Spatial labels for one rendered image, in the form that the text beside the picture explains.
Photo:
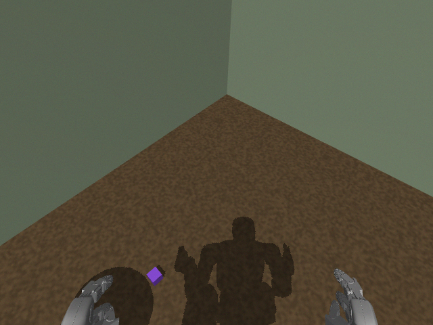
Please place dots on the cube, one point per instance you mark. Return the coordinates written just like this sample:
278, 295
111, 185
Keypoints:
155, 276

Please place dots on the right robot hand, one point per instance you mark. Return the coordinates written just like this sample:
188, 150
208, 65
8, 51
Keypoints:
358, 310

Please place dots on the left robot hand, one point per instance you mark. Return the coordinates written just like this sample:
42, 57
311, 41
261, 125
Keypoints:
81, 310

